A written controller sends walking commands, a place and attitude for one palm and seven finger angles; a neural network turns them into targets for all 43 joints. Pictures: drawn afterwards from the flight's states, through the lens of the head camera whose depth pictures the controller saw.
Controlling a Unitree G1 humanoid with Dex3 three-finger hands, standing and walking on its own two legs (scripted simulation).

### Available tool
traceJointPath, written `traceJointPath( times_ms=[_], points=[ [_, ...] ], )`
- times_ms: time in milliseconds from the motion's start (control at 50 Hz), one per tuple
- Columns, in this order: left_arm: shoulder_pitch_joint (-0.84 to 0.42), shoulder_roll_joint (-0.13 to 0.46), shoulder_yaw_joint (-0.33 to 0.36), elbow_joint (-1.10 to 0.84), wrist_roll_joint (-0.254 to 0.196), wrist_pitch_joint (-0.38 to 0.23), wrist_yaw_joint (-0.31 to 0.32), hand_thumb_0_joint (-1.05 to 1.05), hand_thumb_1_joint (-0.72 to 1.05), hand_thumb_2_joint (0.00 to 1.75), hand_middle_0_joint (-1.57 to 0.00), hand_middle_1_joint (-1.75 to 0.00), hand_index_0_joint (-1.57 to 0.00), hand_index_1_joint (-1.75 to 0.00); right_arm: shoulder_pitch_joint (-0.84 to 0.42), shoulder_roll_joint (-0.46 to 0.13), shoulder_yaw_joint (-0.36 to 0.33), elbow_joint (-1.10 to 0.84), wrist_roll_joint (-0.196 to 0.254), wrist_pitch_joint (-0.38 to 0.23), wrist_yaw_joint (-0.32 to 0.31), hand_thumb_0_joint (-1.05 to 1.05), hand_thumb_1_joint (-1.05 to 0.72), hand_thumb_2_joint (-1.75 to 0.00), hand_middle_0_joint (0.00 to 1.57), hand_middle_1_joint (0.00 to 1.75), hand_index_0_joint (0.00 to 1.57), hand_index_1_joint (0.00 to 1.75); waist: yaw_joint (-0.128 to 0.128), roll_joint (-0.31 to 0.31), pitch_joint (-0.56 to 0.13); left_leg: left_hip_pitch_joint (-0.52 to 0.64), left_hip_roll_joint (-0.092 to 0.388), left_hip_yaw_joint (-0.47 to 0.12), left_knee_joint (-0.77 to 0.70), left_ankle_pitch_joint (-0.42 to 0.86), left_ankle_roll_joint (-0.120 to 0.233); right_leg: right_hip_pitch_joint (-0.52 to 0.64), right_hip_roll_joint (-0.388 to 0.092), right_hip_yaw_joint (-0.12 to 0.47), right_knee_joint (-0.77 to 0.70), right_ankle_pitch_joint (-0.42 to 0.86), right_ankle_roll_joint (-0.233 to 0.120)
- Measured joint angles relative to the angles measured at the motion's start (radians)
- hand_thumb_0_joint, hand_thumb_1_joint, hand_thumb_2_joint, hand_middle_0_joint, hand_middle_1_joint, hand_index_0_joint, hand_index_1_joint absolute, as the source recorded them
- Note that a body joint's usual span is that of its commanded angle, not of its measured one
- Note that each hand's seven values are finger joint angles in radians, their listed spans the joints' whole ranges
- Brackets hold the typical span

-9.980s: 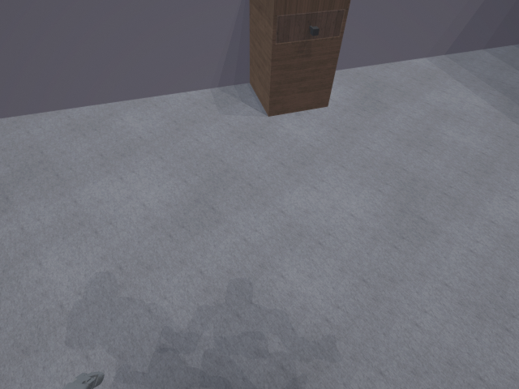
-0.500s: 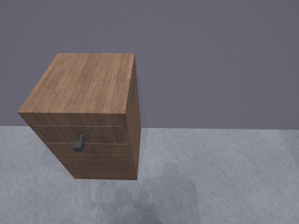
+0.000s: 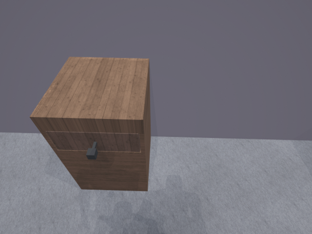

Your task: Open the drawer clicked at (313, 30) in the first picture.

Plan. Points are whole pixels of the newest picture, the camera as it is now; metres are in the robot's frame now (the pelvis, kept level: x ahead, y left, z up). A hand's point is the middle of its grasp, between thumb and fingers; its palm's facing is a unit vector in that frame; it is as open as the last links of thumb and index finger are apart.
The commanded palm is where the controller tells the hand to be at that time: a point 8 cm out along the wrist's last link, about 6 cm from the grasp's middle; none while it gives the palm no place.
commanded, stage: shuffle to correct the standing spot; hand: left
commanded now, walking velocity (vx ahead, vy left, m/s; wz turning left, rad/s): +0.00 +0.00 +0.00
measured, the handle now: (93, 150) +0.48 +0.30 -0.22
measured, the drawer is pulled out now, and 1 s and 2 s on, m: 0.00 0.00 0.00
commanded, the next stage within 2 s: come to a stop and stand still in 0.42 s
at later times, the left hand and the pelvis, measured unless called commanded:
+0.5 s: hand out of the picture +0.00 +0.22 -0.19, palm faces +0.06 -0.97 -0.25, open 7.4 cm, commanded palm none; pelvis -0.03 +0.03 -0.02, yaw +1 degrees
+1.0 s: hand out of the picture +0.00 +0.21 -0.17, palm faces -0.03 -0.97 -0.23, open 7.3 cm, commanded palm none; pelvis -0.04 +0.02 -0.01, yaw +0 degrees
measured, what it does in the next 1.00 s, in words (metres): steps on the spot: right foot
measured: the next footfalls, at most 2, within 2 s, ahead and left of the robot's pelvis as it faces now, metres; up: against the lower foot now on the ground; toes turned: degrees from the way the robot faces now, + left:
right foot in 0.86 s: +0.00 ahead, -0.05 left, +0.00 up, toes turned -1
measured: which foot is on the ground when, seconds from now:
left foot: down 0.00-1.00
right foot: down 0.00-0.50, up 0.52-0.84, down 0.86-1.00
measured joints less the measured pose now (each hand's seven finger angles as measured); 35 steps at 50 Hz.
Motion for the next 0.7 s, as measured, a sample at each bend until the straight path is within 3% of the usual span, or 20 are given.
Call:
traceJointPath(
  times_ms=[200,460,520,560,620,700],
  points=[
    [-0.010,-0.008,0.006,-0.003,0.001,0.013,0.006,0.01,0.91,0.90,-0.20,-0.30,-0.20,-0.30,-0.022,-0.005,-0.007,0.000,0.002,0.012,-0.002,0.01,-0.91,-0.90,0.20,0.30,0.20,0.30,0.005,-0.006,0.025,0.000,-0.017,0.010,0.003,-0.004,0.012,-0.011,-0.017,0.011,0.024,-0.012,0.013],
    [-0.043,0.027,0.051,-0.091,0.015,0.044,0.013,0.01,0.90,0.90,-0.20,-0.30,-0.20,-0.30,-0.084,-0.044,-0.055,-0.102,-0.006,0.068,0.011,0.01,-0.90,-0.90,0.20,0.30,0.20,0.30,0.009,-0.020,0.063,-0.133,-0.048,0.017,0.177,-0.055,0.015,-0.137,-0.057,0.016,0.193,-0.064,0.027],
    [-0.053,0.045,0.061,-0.103,0.016,0.062,0.011,0.01,0.90,0.90,-0.20,-0.30,-0.20,-0.30,-0.093,-0.047,-0.059,-0.123,-0.012,0.067,0.016,0.01,-0.90,-0.90,0.20,0.30,0.20,0.30,0.012,-0.039,0.064,-0.144,-0.062,0.032,0.172,-0.043,0.056,-0.167,-0.067,0.031,0.229,-0.083,0.013],
    [-0.063,0.050,0.065,-0.103,0.015,0.073,0.013,0.01,0.90,0.90,-0.20,-0.30,-0.20,-0.30,-0.099,-0.049,-0.058,-0.134,-0.013,0.065,0.015,0.01,-0.91,-0.90,0.20,0.30,0.20,0.30,0.012,-0.034,0.068,-0.144,-0.058,0.041,0.162,-0.033,0.066,-0.209,-0.048,0.048,0.364,-0.186,-0.006],
    [-0.068,0.052,0.070,-0.095,0.017,0.072,0.012,0.01,0.90,0.90,-0.20,-0.30,-0.20,-0.30,-0.100,-0.044,-0.051,-0.136,-0.014,0.061,0.010,0.01,-0.90,-0.90,0.20,0.30,0.20,0.30,0.005,-0.029,0.058,-0.129,-0.057,0.050,0.109,-0.002,0.071,-0.250,-0.022,0.062,0.555,-0.197,-0.008],
    [-0.064,0.042,0.059,-0.083,0.020,0.061,0.001,0.01,0.91,0.90,-0.20,-0.30,-0.19,-0.30,-0.081,-0.025,-0.039,-0.122,-0.010,0.038,0.001,0.01,-0.90,-0.90,0.20,0.30,0.20,0.30,-0.003,-0.024,0.032,-0.097,-0.063,0.049,0.015,0.050,0.073,-0.196,-0.022,0.042,0.504,-0.165,0.007]
  ],
)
